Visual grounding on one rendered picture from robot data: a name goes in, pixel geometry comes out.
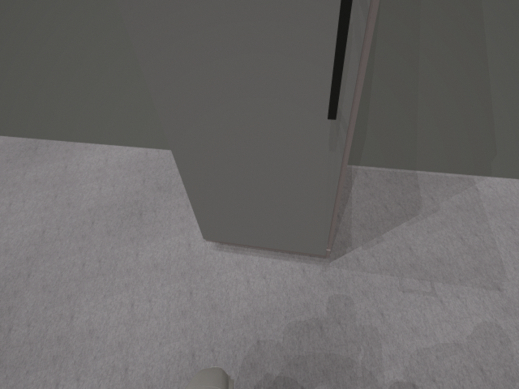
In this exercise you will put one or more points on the handle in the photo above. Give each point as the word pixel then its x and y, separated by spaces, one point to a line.
pixel 342 33

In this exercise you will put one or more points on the robot left thigh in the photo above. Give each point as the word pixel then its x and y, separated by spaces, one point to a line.
pixel 211 378

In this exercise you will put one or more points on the fridge door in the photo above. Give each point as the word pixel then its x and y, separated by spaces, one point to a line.
pixel 242 90

